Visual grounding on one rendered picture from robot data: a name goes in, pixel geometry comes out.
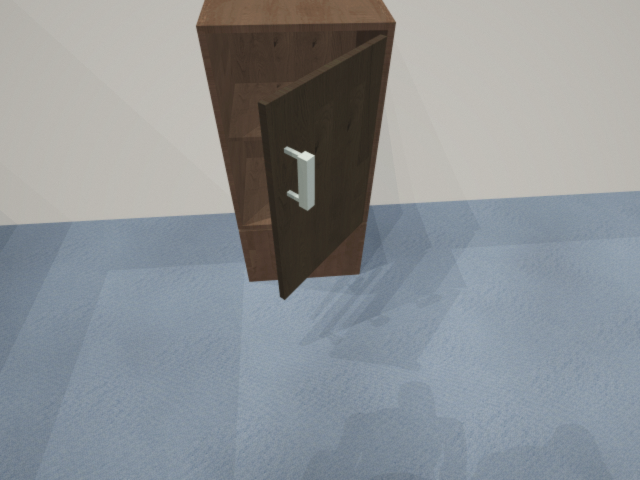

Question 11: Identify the cupboard door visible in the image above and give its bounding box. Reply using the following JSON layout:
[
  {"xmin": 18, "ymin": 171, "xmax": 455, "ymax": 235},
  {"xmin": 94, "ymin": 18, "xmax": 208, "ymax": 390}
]
[{"xmin": 258, "ymin": 34, "xmax": 387, "ymax": 300}]

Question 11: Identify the handle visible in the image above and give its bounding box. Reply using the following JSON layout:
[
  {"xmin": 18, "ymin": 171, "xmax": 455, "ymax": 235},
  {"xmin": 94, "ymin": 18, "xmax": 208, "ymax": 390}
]
[{"xmin": 284, "ymin": 146, "xmax": 315, "ymax": 211}]

